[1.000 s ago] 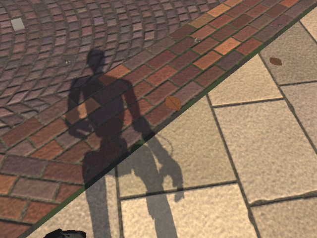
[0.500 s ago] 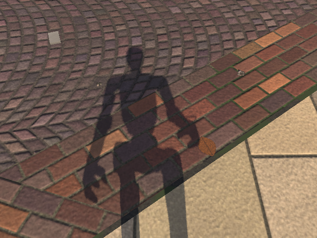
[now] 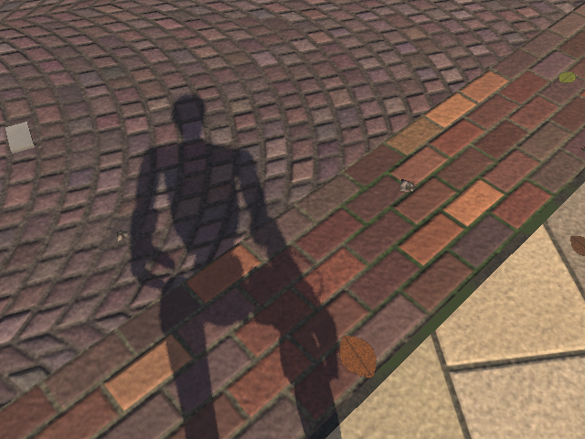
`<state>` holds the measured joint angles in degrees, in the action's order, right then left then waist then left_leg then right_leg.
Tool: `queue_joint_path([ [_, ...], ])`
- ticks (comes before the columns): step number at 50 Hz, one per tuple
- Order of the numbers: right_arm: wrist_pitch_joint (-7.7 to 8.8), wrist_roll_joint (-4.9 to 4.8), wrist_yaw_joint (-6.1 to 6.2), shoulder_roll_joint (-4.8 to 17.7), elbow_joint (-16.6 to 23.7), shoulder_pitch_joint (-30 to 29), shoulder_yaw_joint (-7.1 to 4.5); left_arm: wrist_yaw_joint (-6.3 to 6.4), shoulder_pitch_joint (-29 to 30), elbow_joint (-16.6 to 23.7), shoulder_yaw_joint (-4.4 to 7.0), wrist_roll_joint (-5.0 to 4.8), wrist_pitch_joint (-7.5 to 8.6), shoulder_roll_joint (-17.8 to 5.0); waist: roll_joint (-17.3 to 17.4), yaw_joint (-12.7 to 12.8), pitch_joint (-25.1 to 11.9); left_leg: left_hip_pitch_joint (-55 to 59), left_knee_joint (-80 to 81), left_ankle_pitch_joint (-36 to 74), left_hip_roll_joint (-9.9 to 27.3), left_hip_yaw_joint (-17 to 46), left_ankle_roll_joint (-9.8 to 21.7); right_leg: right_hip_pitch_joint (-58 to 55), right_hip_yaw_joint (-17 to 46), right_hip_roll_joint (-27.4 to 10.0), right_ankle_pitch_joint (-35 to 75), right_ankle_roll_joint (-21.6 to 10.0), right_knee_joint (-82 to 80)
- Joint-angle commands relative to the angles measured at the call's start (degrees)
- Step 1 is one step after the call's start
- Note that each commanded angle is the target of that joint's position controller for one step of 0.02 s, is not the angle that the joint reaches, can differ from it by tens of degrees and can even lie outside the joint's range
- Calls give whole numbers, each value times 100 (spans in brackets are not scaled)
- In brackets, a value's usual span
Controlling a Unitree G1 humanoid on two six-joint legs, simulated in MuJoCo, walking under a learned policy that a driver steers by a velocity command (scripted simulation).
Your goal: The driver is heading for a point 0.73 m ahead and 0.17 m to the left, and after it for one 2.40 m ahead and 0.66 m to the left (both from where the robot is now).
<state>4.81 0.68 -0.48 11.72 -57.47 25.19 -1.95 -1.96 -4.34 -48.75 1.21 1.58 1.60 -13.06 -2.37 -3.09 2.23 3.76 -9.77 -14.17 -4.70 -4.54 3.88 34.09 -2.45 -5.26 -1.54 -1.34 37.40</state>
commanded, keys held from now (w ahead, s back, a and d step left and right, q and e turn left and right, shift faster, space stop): w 0.18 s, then w+q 0.80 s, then q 0.02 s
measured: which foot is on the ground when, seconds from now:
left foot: down 0.00-0.12, up 0.14-0.66, down 0.68-1.00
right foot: up 0.00-0.10, down 0.12-0.66, up 0.68-1.00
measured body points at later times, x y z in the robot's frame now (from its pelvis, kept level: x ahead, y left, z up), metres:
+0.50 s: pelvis +0.27 -0.04 +0.00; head +0.29 -0.05 +0.45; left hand +0.21 +0.20 -0.14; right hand +0.41 -0.27 -0.14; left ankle +0.41 +0.11 -0.69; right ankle +0.20 -0.11 -0.74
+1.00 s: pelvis +0.53 +0.04 +0.00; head +0.55 +0.07 +0.45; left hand +0.59 +0.34 -0.11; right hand +0.64 -0.22 -0.12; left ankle +0.46 +0.07 -0.74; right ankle +0.73 -0.08 -0.68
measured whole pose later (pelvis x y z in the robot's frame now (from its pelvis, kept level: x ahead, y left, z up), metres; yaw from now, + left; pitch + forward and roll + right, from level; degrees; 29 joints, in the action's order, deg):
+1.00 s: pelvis +0.53 +0.04 +0.00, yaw +25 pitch +1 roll +0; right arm 2.7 0.0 -0.2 14.8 -53.5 21.2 -4.3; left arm -0.9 -4.4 -45.5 2.5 2.4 1.5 -14.3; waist -1.8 -3.1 2.9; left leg -4.3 -16.5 -12.4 -8.6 4.2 7.6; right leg 37.7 2.5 -7.3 -7.5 3.2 49.1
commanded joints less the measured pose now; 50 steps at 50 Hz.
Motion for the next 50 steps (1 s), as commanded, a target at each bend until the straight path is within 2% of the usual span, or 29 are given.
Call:
queue_joint_path([
  [1,30,36,71,892,65,275,-176,24,631,507,73,-8,113,-400,631,37,386,1,35,2694,1755,697,697,14,-109,156,-174,-158,-363],
  [3,8,58,107,961,36,132,-197,54,379,458,117,-1,161,-471,661,215,275,175,-421,3619,1813,625,599,-475,-177,331,-615,-341,-599],
  [4,-6,66,115,1006,28,41,-208,89,-78,313,166,10,194,-537,672,424,39,170,-984,4363,1762,546,523,-1085,-252,513,-794,-448,-750],
  [5,-34,51,108,984,25,-40,-197,136,-974,-1,235,49,251,-625,497,810,-421,-63,-2027,4575,1532,338,412,-2170,-340,675,-628,-591,-1126],
  [6,-28,13,97,828,152,-55,-135,206,-2037,-276,356,174,308,-986,125,1165,-1111,-1068,-3527,3289,1263,153,291,-3691,498,-94,-934,-865,-1180],
  [7,-19,-209,32,204,303,602,-3,232,-2556,-347,543,235,287,-1668,-1273,970,-1891,-3194,-5815,-239,209,-160,-12,-5382,3332,-1830,-1576,-1665,-1690],
  [8,-35,-34,64,766,219,313,-151,189,-2159,-318,501,1,211,-1401,-571,908,-1731,-3802,-6354,-1495,190,702,97,-5014,4049,-1791,-1708,-1639,-2219],
  [9,-31,-14,46,820,355,-168,-195,178,-1512,-233,418,-72,200,-1106,-265,649,-820,-4032,-6372,-1000,534,791,153,-4187,3039,-1563,-1775,-1457,-2255],
  [10,-9,-34,19,703,376,-364,-163,154,-1142,-178,323,-53,239,-730,4,517,-410,-3861,-6049,-570,746,801,157,-3455,2370,-1343,-1381,-1278,-2499],
  [11,-59,-8,5,600,335,-406,-163,165,-1004,-200,272,-48,286,-551,-32,378,-165,-3621,-5747,-374,881,790,139,-2985,1818,-1097,-1073,-1049,-2675],
  [12,-147,74,-24,517,280,-273,-147,191,-953,-266,228,-67,325,-410,-153,228,-52,-3339,-5537,-247,957,788,74,-2615,1375,-900,-819,-868,-2825],
  [14,-274,109,-89,407,238,-241,-145,205,-1194,-394,224,-62,438,-430,-154,164,-60,-3204,-5478,-48,941,744,4,-2460,956,-825,-326,-819,-2968],
  [17,-363,83,-141,401,407,-783,-160,215,-1464,-528,255,-70,520,-556,-82,182,154,-3827,-5182,528,1032,724,-79,-2607,438,-786,-61,-772,-3173],
  [22,-335,62,-195,302,748,-1765,-106,259,-1751,-650,210,-74,516,-480,-56,354,368,-4190,-3899,1441,968,423,-150,-2934,-298,-627,636,-614,-3168],
  [27,-314,100,-240,229,1106,-2547,-22,366,-2243,-867,211,-54,464,-550,-70,575,468,-4088,-2814,1387,800,-162,68,-3754,-753,-830,1795,-572,-2832],
  [30,-316,119,-223,334,1127,-2345,-74,426,-2164,-885,245,-23,386,-704,-238,376,252,-3561,-2578,667,440,-445,385,-4207,-1024,-950,3812,-515,-2033],
  [32,-312,133,-183,508,943,-1624,-177,445,-2027,-842,298,4,298,-869,-366,44,-204,-2725,-2486,74,47,-590,679,-4276,-1147,-989,4956,-516,-750],
  [33,-274,160,-158,659,750,-953,-270,426,-1965,-785,318,-8,249,-937,-298,-242,-587,-1847,-2137,81,-96,-500,857,-3944,-1183,-965,4581,-472,339],
  [34,-247,243,-89,1059,538,-86,-436,391,-1807,-626,313,-45,248,-920,117,-685,-1053,-476,-1689,-108,450,414,1187,-2830,-1232,-813,3099,-300,1981],
  [35,-286,227,-16,1708,613,-107,-611,238,-2046,-230,193,-128,294,-265,1599,-269,-1506,1397,-1416,86,2247,3461,2161,-112,-1074,408,-2357,48,4257],
  [36,-362,36,-17,1672,614,-18,-599,212,-1264,-25,282,-80,374,-721,749,-467,-1622,1437,-746,111,2389,4522,2236,694,281,659,-2740,23,4799],
  [37,-376,1,31,1520,614,-413,-556,183,-905,152,250,-126,467,-647,522,-284,-797,793,-604,400,2304,3608,1993,1064,479,244,-2121,-34,4447],
  [38,-356,-11,38,1191,635,-679,-481,194,-970,112,244,-133,517,-651,109,-38,-390,69,-483,1008,2089,3116,1728,763,442,52,-1750,-31,3873],
  [39,-320,-24,56,1012,674,-936,-428,211,-1030,61,261,-68,468,-641,-63,203,-133,-498,-414,1585,1789,2636,1517,425,443,-66,-1679,27,3470],
  [40,-273,-64,78,877,694,-1053,-377,211,-1156,63,255,45,349,-603,14,371,-135,-887,-354,1984,1579,2315,1425,34,451,-122,-1645,131,3185],
  [42,-153,-101,67,939,689,-974,-363,170,-1223,105,238,125,138,-480,144,500,-197,-1170,-304,2442,1336,2023,1400,-217,381,-129,-1680,293,2790],
  [45,-104,-80,53,1152,663,-668,-410,128,-646,363,222,110,35,-460,319,374,-34,-1346,-163,2341,1111,1881,1268,49,227,-130,-1109,466,2025],
  [49,-144,-66,36,1158,656,-191,-414,100,261,708,195,71,26,-502,518,8,39,-915,-224,2269,1013,2031,1023,449,228,-13,-281,497,992],
  [50,-158,-59,50,1167,649,-102,-413,98,417,775,185,55,38,-512,530,-44,75,-792,-371,2772,999,2018,970,472,223,64,-183,482,783],
])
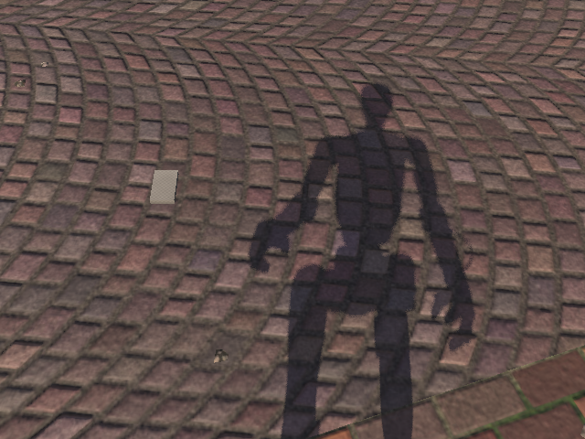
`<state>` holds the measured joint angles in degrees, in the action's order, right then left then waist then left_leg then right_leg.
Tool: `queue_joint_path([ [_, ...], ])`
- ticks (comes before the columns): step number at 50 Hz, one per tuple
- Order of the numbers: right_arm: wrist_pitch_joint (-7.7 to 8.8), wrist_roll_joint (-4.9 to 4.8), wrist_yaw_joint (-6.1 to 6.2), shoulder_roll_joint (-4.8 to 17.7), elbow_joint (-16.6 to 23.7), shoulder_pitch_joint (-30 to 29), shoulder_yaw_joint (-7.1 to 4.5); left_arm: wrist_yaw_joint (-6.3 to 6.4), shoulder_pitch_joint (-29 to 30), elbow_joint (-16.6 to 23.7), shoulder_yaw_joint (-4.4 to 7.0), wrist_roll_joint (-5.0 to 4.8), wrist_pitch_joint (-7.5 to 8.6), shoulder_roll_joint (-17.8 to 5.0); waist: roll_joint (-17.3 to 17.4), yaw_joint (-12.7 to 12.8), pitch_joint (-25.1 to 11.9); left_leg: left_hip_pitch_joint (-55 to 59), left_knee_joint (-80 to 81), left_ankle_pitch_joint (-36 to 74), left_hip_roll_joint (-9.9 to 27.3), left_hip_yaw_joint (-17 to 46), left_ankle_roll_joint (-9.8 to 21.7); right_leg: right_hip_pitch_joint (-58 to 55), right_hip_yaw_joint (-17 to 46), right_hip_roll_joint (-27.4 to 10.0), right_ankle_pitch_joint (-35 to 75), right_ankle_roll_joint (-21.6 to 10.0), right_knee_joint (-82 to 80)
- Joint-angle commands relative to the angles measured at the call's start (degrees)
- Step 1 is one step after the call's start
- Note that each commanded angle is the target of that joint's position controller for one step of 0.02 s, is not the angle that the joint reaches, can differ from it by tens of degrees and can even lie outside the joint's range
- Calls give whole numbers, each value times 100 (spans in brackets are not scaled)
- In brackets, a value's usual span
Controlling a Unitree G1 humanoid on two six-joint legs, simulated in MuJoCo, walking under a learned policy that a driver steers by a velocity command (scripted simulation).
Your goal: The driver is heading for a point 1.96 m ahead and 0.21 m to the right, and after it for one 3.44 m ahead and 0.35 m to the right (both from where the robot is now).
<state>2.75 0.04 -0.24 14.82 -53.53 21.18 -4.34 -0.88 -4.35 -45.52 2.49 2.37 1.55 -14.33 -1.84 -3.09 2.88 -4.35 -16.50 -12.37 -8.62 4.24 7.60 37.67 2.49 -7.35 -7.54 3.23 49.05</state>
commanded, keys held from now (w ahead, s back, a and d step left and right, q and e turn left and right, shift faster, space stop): q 0.34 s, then e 0.66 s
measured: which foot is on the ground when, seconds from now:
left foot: down 0.00-0.18, up 0.20-0.56, down 0.58-0.92, up 0.94-1.00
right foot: up 0.00-0.16, down 0.18-0.60, up 0.62-0.90, down 0.92-1.00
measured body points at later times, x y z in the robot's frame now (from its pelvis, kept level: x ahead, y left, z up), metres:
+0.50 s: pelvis +0.15 -0.04 -0.01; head +0.19 -0.04 +0.44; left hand +0.17 +0.24 -0.13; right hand +0.34 -0.27 -0.13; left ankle +0.13 +0.08 -0.70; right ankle +0.25 -0.12 -0.74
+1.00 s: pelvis +0.14 -0.06 -0.01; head +0.17 -0.08 +0.44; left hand +0.24 +0.22 -0.12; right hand +0.26 -0.33 -0.14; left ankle +0.12 +0.08 -0.71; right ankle +0.13 -0.13 -0.74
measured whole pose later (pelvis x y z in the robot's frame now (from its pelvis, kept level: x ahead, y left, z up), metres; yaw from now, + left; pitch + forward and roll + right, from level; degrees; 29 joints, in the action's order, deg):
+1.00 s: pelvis +0.14 -0.06 -0.01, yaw -1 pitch +0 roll +1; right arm -3.1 1.2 2.0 16.3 -46.7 9.3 -3.4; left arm -1.0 -14.1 -43.9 3.5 0.7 -1.8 -15.4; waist 2.3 0.4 2.9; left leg -21.9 -51.2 -28.0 2.6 -2.5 -0.9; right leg 13.9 -1.1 3.0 -18.0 -4.1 32.2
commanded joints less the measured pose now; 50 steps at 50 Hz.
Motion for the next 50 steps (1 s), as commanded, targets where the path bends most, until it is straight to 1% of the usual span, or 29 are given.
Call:
queue_joint_path([
  [1,28,12,46,869,247,382,-174,-7,548,516,39,-41,60,-377,485,-87,-2,124,103,3199,1363,1088,533,64,-302,374,469,2,-578],
  [5,-84,82,122,900,293,516,-176,51,724,680,-16,-116,155,-432,689,-165,-199,411,-681,4303,1267,1166,231,-536,-307,811,409,-181,-1317],
  [8,-48,59,149,1066,525,-79,-225,172,-509,362,94,-102,271,-815,739,486,-590,102,-1863,4586,1015,1359,-194,-2262,-194,997,621,-474,-2361],
  [9,20,-49,108,946,670,-255,-192,230,-1254,243,147,-30,379,-1029,467,856,-1028,-554,-2962,3596,743,1276,-352,-3570,222,349,1734,-666,-2623],
  [10,40,-132,133,381,895,56,-64,289,-1687,293,179,34,384,-1403,-638,756,-1857,-1534,-4657,-961,161,534,-464,-4929,1519,-1439,4675,-961,-2038],
  [11,-66,-205,219,620,902,994,-137,225,-1477,385,255,-109,248,-1554,-1554,299,-2768,-2142,-5750,-2737,-205,226,-505,-5254,3060,-2358,5686,-1823,-2122],
  [12,-214,-1,253,914,591,991,-186,198,-1031,556,157,-185,147,-999,-527,160,-2285,-2264,-6092,-2185,267,316,-537,-4560,2634,-2023,4587,-1815,-2256],
  [13,-281,91,178,923,631,484,-200,212,-713,620,19,-207,113,-534,-147,230,-1483,-2363,-5908,-1856,405,173,-632,-3813,1745,-1538,3775,-1653,-2493],
  [14,-349,106,112,783,684,279,-190,237,-479,629,-42,-148,67,-403,-143,138,-1039,-2385,-5699,-1659,574,96,-731,-3311,1221,-1184,3071,-1473,-2756],
  [16,-521,158,-25,641,748,168,-162,284,-461,558,-6,-114,44,-577,-565,108,-645,-2194,-5530,-1379,648,-80,-870,-2615,540,-849,2748,-1468,-3066],
  [18,-580,115,-71,546,843,71,-131,251,-645,473,24,-73,86,-653,-514,114,-774,-2046,-5286,-1283,586,-89,-877,-2466,362,-833,2885,-1596,-3117],
  [21,-626,154,-71,368,893,-93,-24,205,-642,360,21,-69,103,-651,-522,68,-848,-1805,-4416,-1146,570,-58,-801,-2248,237,-792,2249,-1653,-3233],
  [24,-663,155,-50,181,858,-349,152,108,-540,250,-35,-67,49,-551,-796,137,-789,-1083,-2829,-936,700,-317,-730,-1941,192,-507,839,-1492,-3423],
  [27,-607,163,46,297,779,-395,196,9,-678,130,49,-125,-105,-837,-730,129,-544,-405,-1403,-485,581,-610,-669,-1684,532,-378,-167,-1341,-3249],
  [28,-547,174,86,417,759,-334,182,-11,-780,103,81,-161,-153,-912,-558,69,-405,-71,-747,-198,614,-535,-573,-1411,650,-340,-374,-1139,-3166],
  [29,-464,227,139,662,808,-341,160,-42,-943,115,69,-177,-156,-793,-114,107,-388,222,-225,-208,1209,129,-438,-1115,638,-191,-618,-821,-2949],
  [30,-400,266,203,1104,910,-481,95,-72,-1069,261,-28,-239,-136,-316,1040,281,-488,254,390,-667,2422,1413,-131,-802,37,449,-1303,-482,-2093],
  [31,-403,169,219,1295,920,-886,-11,3,-953,274,20,-230,-206,-472,1684,238,-197,-1222,529,-636,2898,1575,378,-1391,-381,913,-2069,-436,-1162],
  [32,-364,204,230,981,1017,-1132,60,22,-867,243,131,-226,-286,-726,1261,278,24,-1463,551,-380,2700,1280,474,-1450,-179,892,-2053,-458,-232],
  [34,-340,166,283,686,1086,-1443,136,58,-1293,58,235,-197,-380,-706,1015,539,16,-1268,293,1016,2350,533,382,-1237,-173,941,-1932,-452,772],
  [36,-313,108,327,575,1062,-1364,152,72,-1489,-5,242,-117,-403,-573,929,554,-218,-600,-104,2328,2261,100,388,-1027,-270,860,-1911,-353,898],
  [39,-322,108,328,605,969,-1099,106,20,-1136,170,187,-153,-426,-375,987,298,-428,-42,-437,2610,2338,-78,394,-1132,-401,755,-1949,-248,126],
  [42,-362,146,262,832,919,-1024,-6,-35,-964,352,184,-218,-477,-424,1229,154,-533,7,-640,2569,2497,-54,381,-1574,-591,802,-2003,-324,-639],
  [45,-412,98,216,982,907,-1170,-92,-45,-1262,341,185,-212,-415,-406,1014,432,-561,-371,-1240,2088,2408,-338,15,-2425,-805,952,-945,-506,-2143],
  [46,-408,112,196,920,858,-1007,-101,-5,-1286,349,223,-147,-346,-593,507,460,-527,-849,-1835,1167,2189,-610,-359,-2884,-240,776,-309,-602,-2875],
  [47,-434,173,154,528,1018,-826,-20,38,-1374,444,360,-80,-255,-1280,-1036,314,-569,-2136,-3291,-1076,1523,-1166,-814,-3584,1775,-711,1158,-928,-3260],
  [48,-520,124,253,404,1345,-1549,62,15,-1764,351,518,-135,-247,-1801,-1621,699,-293,-2902,-4021,-2497,746,-718,-877,-3182,2699,-1506,2947,-1853,-3171],
  [49,-561,132,263,574,1302,-1592,34,18,-1844,322,463,-167,-263,-1483,-641,655,-264,-2957,-4601,-2275,961,-303,-867,-3271,2323,-1281,2865,-2027,-3102],
  [50,-547,60,225,571,1200,-1505,19,50,-1486,369,394,-200,-290,-1241,-363,481,-125,-2963,-4702,-1799,1017,-196,-845,-3139,1887,-922,2395,-1921,-3090],
])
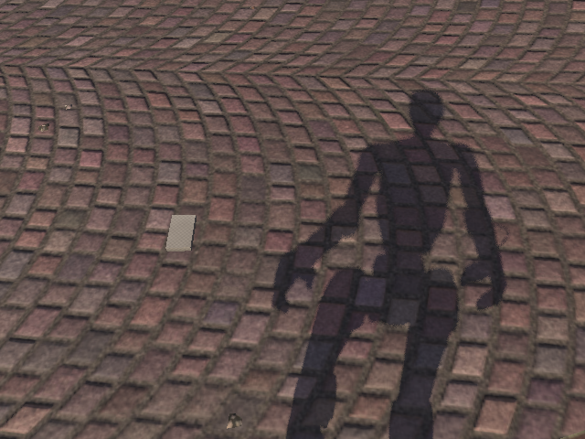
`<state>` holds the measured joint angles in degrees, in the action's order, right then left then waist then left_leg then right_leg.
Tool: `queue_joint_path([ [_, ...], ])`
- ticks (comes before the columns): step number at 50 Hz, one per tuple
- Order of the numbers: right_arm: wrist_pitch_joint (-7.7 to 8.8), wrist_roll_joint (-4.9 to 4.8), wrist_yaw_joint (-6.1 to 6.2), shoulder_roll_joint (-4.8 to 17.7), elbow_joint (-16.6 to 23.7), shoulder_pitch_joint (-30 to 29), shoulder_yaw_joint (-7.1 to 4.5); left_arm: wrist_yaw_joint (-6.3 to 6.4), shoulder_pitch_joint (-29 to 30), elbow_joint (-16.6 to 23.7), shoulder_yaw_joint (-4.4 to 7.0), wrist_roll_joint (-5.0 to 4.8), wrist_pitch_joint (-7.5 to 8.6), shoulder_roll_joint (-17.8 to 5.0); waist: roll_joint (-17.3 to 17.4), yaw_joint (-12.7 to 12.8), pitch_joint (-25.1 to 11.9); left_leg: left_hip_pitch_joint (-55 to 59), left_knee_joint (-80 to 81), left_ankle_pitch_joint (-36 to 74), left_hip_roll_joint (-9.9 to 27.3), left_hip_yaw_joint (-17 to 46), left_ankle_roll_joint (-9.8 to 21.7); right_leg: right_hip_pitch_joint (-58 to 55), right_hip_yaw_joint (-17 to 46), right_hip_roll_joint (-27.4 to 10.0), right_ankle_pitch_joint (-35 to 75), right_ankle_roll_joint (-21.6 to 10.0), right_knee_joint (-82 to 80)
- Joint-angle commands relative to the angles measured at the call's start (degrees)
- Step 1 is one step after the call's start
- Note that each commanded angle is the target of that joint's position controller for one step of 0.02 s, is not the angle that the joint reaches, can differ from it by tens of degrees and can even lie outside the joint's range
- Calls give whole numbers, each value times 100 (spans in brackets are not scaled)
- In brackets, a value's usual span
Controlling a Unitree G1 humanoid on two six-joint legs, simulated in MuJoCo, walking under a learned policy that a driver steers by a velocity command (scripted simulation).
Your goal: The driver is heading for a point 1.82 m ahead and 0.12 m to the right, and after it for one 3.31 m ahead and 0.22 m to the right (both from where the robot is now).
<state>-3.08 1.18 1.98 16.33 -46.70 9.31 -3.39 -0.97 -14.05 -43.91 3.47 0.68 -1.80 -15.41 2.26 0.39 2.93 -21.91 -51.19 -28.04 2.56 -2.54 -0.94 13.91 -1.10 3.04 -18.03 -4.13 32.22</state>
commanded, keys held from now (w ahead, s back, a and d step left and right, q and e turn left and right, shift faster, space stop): e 0.16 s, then no key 0.50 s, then w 0.34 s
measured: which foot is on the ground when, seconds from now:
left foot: up 0.00-0.42, down 0.44-1.00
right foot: down 0.00-0.44, up 0.46-0.66, down 0.68-1.00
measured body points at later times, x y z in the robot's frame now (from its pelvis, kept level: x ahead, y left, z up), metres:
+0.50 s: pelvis -0.01 +0.02 +0.01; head +0.02 +0.04 +0.46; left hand +0.15 +0.26 -0.12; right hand +0.05 -0.26 -0.10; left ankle +0.02 +0.12 -0.73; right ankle -0.02 -0.07 -0.72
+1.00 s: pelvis +0.05 +0.03 +0.00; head +0.05 +0.03 +0.45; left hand +0.07 +0.30 -0.14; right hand +0.10 -0.26 -0.11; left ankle +0.05 +0.11 -0.73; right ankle -0.06 -0.09 -0.73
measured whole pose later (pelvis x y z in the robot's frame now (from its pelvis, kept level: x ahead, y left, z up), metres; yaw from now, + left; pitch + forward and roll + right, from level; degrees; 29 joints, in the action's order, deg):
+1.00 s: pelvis +0.05 +0.03 +0.00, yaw -11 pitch +0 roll +0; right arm 3.0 1.4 -0.8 15.7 -50.3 12.3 -2.1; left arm 0.2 -22.9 -57.5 2.6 0.7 1.0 -15.2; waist -1.3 1.2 0.4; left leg -11.6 -27.8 -16.1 -2.8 -2.3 4.8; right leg 4.3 6.6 1.2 -21.5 -1.2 26.8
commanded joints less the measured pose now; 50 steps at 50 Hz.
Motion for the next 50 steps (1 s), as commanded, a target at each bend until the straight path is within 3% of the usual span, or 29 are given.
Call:
queue_joint_path([
  [1,85,-82,-26,479,436,-209,-95,91,-108,307,251,-20,-3,-983,-676,-37,-75,-1198,-1079,191,-44,528,5,-731,1950,-1595,3042,-938,-1432],
  [3,106,34,-87,577,345,-4,-131,121,86,405,222,-72,-19,-878,-819,-76,-344,-1078,-1127,593,-127,465,-70,-932,1733,-1307,3275,-841,-1383],
  [5,92,11,-120,523,365,31,-120,106,-73,386,243,-87,-2,-929,-698,-26,-498,-1069,-1033,714,-182,466,-136,-1079,1769,-1279,3248,-851,-1350],
  [8,59,-2,-96,483,462,-119,-93,122,-233,362,276,-60,-8,-1013,-783,92,-411,-1194,-545,716,-212,506,-195,-1149,2029,-1268,2688,-902,-1376],
  [14,65,-32,-71,456,483,-124,-38,127,-166,370,217,50,-21,-971,-896,189,-415,-445,372,605,-283,439,-92,-690,2196,-1251,2166,-921,-1354],
  [18,102,-92,-33,442,457,60,-2,114,79,343,166,78,-47,-964,-940,111,-390,395,1231,530,-411,357,76,-317,2374,-1224,2381,-796,-1194],
  [20,157,-90,3,331,344,398,39,138,289,309,106,12,-58,-886,-807,-141,-388,1178,2494,1221,-434,301,188,-62,2370,-1079,2365,-550,-962],
  [21,218,-45,37,347,316,485,58,153,273,289,48,-14,-37,-757,-602,-190,-395,1697,3296,1842,-206,587,256,223,2338,-915,1876,-272,-844],
  [22,292,71,84,655,374,438,44,147,68,304,-55,-14,9,-429,244,-20,-525,2016,3823,1952,827,1710,450,465,1889,-479,901,30,-240],
  [23,302,30,44,1024,484,9,15,171,-183,268,-50,-66,12,-430,762,238,-390,1542,3811,3187,1633,2533,1033,585,1076,347,-541,196,-17],
  [24,316,12,-2,800,438,-2,51,213,-144,105,10,11,-40,-690,731,59,-479,1054,3722,3168,1791,2544,1477,102,865,140,-1164,258,685],
  [25,349,-3,-42,518,428,-127,149,199,-53,48,28,-20,-64,-710,533,92,-343,908,3759,3054,1500,2258,1453,21,886,96,-1010,289,906],
  [26,354,-5,-48,446,398,-256,188,176,-3,-6,23,-31,-73,-640,529,135,-273,868,3721,2918,1187,1887,1283,-11,837,83,-850,339,942],
  [28,361,-15,-17,469,280,-215,207,125,-21,-106,-26,10,-86,-501,731,140,-282,1179,3503,3280,810,1448,1047,19,670,4,-644,422,610],
  [30,336,-23,-23,527,141,2,194,154,-4,-262,-83,-13,-73,-387,628,20,-384,1546,3268,3603,718,1380,1014,-53,463,-8,-529,479,-20],
  [32,304,-52,-25,573,37,25,176,213,-71,-443,-128,-43,-50,-306,526,75,-441,1566,3106,3497,624,1347,864,-498,354,-55,375,478,-1086],
  [33,306,-52,-29,567,-6,63,170,241,-39,-512,-129,-18,-29,-371,464,53,-448,1397,3103,3266,572,1369,704,-826,522,-178,944,463,-1413],
  [34,323,-48,-53,494,-46,159,188,255,-88,-580,-135,47,4,-470,357,4,-651,1192,3255,2195,496,1406,544,-1211,785,-407,982,435,-1396],
  [35,306,-63,-89,552,-90,281,144,243,-17,-638,-99,78,31,-663,181,-171,-442,993,3428,871,197,1298,520,-991,833,-451,375,321,-1033],
  [36,255,-63,-102,622,-124,119,106,197,-71,-742,-67,57,33,-658,-13,-69,-120,954,3393,-164,-19,1123,592,-402,717,-260,-703,150,-858],
  [37,207,-26,-120,662,-108,16,78,171,-122,-763,-97,90,52,-554,-53,-12,116,883,3245,-793,-9,1164,676,7,810,-250,-1440,23,-940],
  [40,241,-12,-187,537,-33,-100,54,184,-286,-848,-103,81,159,-584,-577,60,518,500,2698,-966,-61,1214,809,348,1476,-568,-2208,-303,-1374],
  [42,384,4,-242,332,95,-422,77,192,-696,-986,-12,54,238,-850,-1094,248,470,-165,1847,-11,-476,564,636,-416,2585,-1194,-2557,-654,-2147],
  [43,459,45,-261,251,141,-522,101,187,-712,-1020,59,58,264,-1018,-1321,259,615,-534,1564,585,-548,143,565,-735,3048,-1598,-2458,-835,-2416],
  [44,517,72,-265,317,170,-609,86,169,-713,-1016,68,62,286,-968,-1206,301,634,-622,1435,638,-426,156,571,-787,3139,-1740,-2200,-918,-2486],
  [46,614,43,-311,304,173,-426,85,134,-621,-1031,85,64,337,-933,-1186,131,586,-273,1717,446,-345,143,642,-693,2831,-1684,-1534,-889,-2305],
  [48,677,-8,-315,238,-103,292,65,125,-289,-988,82,-14,365,-814,-1066,-278,441,1252,2624,1031,-525,-43,694,46,2051,-1239,-643,-588,-1888],
  [49,707,-11,-267,395,-363,982,-5,133,-101,-911,61,-14,406,-706,-771,-573,211,2492,2853,1177,-428,257,736,789,1646,-971,-186,-405,-1361],
  [50,746,48,-184,914,-549,1835,-151,104,225,-697,-32,-40,476,-421,288,-979,-108,3576,3608,67,554,1863,1048,1761,858,-363,118,-119,163],
])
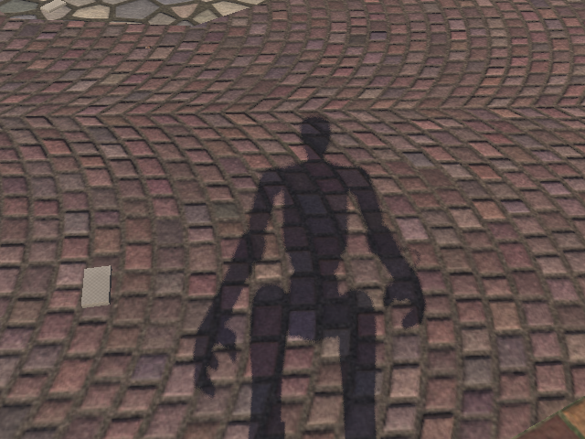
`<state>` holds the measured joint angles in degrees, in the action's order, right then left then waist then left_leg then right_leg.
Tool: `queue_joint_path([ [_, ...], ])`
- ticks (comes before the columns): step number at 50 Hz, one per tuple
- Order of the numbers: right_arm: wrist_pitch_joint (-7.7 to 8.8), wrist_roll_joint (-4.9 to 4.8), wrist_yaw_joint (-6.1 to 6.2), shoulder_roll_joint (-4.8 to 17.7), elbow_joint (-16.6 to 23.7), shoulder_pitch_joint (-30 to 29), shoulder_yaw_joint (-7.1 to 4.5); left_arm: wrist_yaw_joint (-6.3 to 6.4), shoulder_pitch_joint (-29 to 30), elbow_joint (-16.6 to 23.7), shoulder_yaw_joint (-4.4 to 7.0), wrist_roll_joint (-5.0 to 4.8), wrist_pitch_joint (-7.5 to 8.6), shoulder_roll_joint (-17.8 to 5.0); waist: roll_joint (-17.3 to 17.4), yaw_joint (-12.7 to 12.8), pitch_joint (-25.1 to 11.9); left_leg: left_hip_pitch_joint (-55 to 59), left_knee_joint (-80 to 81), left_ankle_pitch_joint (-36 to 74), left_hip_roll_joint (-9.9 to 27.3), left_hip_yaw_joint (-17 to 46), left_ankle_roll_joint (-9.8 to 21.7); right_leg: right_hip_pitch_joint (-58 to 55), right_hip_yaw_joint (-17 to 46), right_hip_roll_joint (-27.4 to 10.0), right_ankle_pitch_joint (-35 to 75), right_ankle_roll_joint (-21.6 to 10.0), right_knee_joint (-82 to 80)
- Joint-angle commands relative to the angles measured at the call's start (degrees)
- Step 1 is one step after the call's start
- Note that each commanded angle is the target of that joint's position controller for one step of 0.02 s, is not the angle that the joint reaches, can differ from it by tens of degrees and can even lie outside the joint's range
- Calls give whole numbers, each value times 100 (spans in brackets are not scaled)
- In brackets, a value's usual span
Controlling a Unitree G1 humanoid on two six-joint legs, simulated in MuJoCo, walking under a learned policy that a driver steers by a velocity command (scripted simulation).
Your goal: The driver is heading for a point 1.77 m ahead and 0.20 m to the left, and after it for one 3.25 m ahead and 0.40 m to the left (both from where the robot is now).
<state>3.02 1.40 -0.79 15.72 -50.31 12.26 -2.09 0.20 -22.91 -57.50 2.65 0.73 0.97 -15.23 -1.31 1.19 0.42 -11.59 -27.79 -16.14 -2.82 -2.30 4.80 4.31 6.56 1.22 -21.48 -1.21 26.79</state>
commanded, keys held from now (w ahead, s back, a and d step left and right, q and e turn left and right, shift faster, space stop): w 1.00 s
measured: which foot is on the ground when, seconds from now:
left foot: down 0.00-0.42, up 0.44-0.94, down 0.96-1.00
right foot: down 0.00-0.00, up 0.02-0.38, down 0.40-0.96, up 0.98-1.00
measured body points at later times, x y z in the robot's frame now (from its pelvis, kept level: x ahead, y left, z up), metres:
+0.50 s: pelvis +0.24 -0.04 -0.01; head +0.27 -0.05 +0.44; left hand +0.39 +0.21 -0.13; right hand +0.22 -0.29 -0.16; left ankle +0.08 +0.08 -0.65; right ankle +0.32 -0.11 -0.74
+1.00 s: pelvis +0.52 -0.01 -0.01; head +0.56 +0.00 +0.43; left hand +0.44 +0.23 -0.16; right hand +0.73 -0.23 -0.12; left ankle +0.63 +0.06 -0.74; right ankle +0.33 -0.11 -0.71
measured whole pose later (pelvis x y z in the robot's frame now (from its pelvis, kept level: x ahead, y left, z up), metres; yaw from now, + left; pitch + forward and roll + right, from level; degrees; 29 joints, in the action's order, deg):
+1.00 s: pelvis +0.52 -0.01 -0.01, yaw +0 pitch +1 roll -1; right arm 4.4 2.6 -0.8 11.9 -48.3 0.6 -1.4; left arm 0.5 -25.4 -61.4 1.4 0.7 4.1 -11.8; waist -0.3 3.0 4.0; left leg -25.5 -31.3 -6.2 -0.8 -5.9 6.1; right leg -0.9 -2.8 2.2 -27.3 -3.5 35.7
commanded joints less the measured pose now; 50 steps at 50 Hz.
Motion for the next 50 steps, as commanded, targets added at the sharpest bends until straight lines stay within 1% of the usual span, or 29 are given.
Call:
queue_joint_path([
  [1,104,9,91,1536,-402,2115,-441,-27,1175,855,45,8,255,-416,1655,-1105,49,2911,1892,-1497,2255,3768,999,3663,-581,339,-630,-283,2212],
  [2,78,42,81,1088,-374,1805,-329,-3,1211,788,133,111,219,-769,707,-786,440,2516,1703,-1225,2392,3609,1105,4035,-315,-20,-819,-376,3114],
  [3,99,34,61,807,-228,1393,-250,-53,1092,709,102,93,237,-597,379,-542,580,2166,1700,-761,2176,3128,1041,3991,-231,-234,-410,-426,3371],
  [4,126,40,54,654,-162,1108,-201,-111,1058,672,74,75,254,-486,327,-373,582,1915,1823,-430,1956,2675,922,3870,-284,-401,-56,-417,3377],
  [6,186,11,61,511,-212,1008,-126,-211,1198,715,57,150,215,-422,529,-259,566,1657,2012,468,1615,1980,758,3690,-488,-533,365,-282,3215],
  [9,232,-51,75,501,-451,1351,-93,-292,1635,917,6,170,157,-301,597,-258,536,1608,1991,2100,1449,1326,756,3756,-824,-486,708,-71,2866],
  [11,231,-71,82,495,-516,1333,-68,-325,2119,1132,-65,153,159,-182,604,-274,632,1252,2016,2504,1276,941,690,3477,-1003,-431,1080,11,2122],
  [13,241,-61,82,552,-569,1340,-66,-339,2469,1283,-121,99,150,-112,741,-315,676,864,2062,2694,1201,705,593,2839,-1138,-325,1482,-32,1311],
  [15,252,-66,80,640,-645,1404,-78,-300,2544,1344,-104,70,127,-209,774,-300,660,812,2079,3012,1357,699,543,2320,-1216,-213,1715,-170,921],
  [17,251,-80,96,696,-684,1305,-83,-227,2295,1300,-40,82,135,-352,686,-97,543,1076,1643,4110,1485,603,440,1890,-1203,-90,1634,-371,729],
  [18,237,-71,109,744,-697,1250,-94,-181,1888,1175,16,95,156,-445,655,97,301,1240,1067,4879,1469,508,354,1457,-1217,41,1471,-472,635],
  [19,200,-71,116,762,-702,1187,-98,-133,1128,917,83,110,192,-530,545,431,-102,1205,112,5249,1339,356,260,640,-1283,203,1468,-585,358],
  [20,178,-65,111,709,-692,1239,-73,-70,275,633,178,176,239,-726,417,732,-554,594,-1116,4535,1104,214,173,-527,-1070,11,1288,-710,205],
  [21,166,-124,74,238,-514,1547,47,-2,-480,544,319,314,266,-1285,-487,780,-1279,-758,-3127,2184,638,-68,17,-1876,916,-1576,-66,-1075,-89],
  [22,158,-187,63,114,-523,1894,23,-54,-447,521,353,181,207,-1440,-1302,518,-1800,-1922,-4720,-1304,-265,301,-45,-2209,3589,-2548,-672,-1625,-1219],
  [23,137,-73,85,546,-449,1451,-91,-86,274,615,315,13,187,-1181,-579,294,-918,-2372,-5010,-902,166,705,67,-1441,3091,-2291,-1018,-1525,-1371],
  [24,170,-58,45,525,-355,1040,-94,-99,811,727,210,-16,220,-757,-226,158,-248,-2383,-4761,-375,436,641,99,-600,2211,-2077,-707,-1431,-1475],
  [25,181,-61,20,370,-343,904,-72,-107,1001,701,140,18,274,-511,-78,-11,87,-2163,-4375,-121,645,599,107,12,1598,-1790,-18,-1273,-1654],
  [26,121,14,-4,303,-342,870,-75,-93,1029,620,87,16,328,-367,-94,-178,218,-1864,-4049,-5,789,606,83,426,1114,-1491,536,-1069,-1750],
  [27,43,64,-41,187,-410,1064,-49,-78,983,556,70,27,373,-336,-235,-293,146,-1596,-3909,21,815,561,18,614,845,-1446,953,-1076,-1803],
  [29,-47,83,-83,99,-395,957,-45,-85,694,398,65,3,476,-322,-155,-337,173,-1625,-3726,113,842,452,-74,685,517,-1345,1559,-1140,-1913],
  [32,-110,85,-121,133,-149,205,-58,-73,358,241,75,-13,508,-407,-70,-246,423,-2319,-3156,666,987,280,-244,487,205,-1250,1605,-1163,-2197],
  [38,-71,19,-144,-14,295,-1081,22,-44,-261,5,18,-24,491,-360,-100,84,544,-2568,-1470,1656,830,-73,-388,-95,-301,-1040,2719,-993,-2127],
  [43,-22,9,-117,45,569,-1692,36,41,-668,-211,4,56,440,-402,-183,243,600,-2571,-687,1416,604,-200,-178,-1031,-340,-1301,3731,-1012,-1754],
  [46,50,4,-61,170,489,-1216,-30,91,-446,-229,32,90,414,-527,-300,-87,349,-1667,-317,749,272,-320,106,-1252,-495,-1367,5492,-860,-960],
  [47,84,10,-12,273,285,-573,-93,86,-376,-235,45,95,398,-574,-314,-353,6,-905,-131,643,79,-379,232,-1219,-566,-1297,6098,-784,-215],
  [48,141,66,49,418,-47,436,-176,73,-271,-207,33,58,383,-559,-174,-782,-519,402,189,937,109,-322,404,-726,-761,-1085,5760,-666,907],
  [49,175,217,127,895,-251,1495,-312,57,-261,-7,-34,-2,401,-359,337,-1099,-1260,1977,196,519,1378,1041,720,535,-957,-790,3728,-562,2625],
  [50,127,218,105,1327,-304,1601,-428,-12,-1000,11,-109,-181,392,188,1628,-683,-1859,3312,824,327,2847,3879,1559,2622,-1001,367,-826,-335,4625],
])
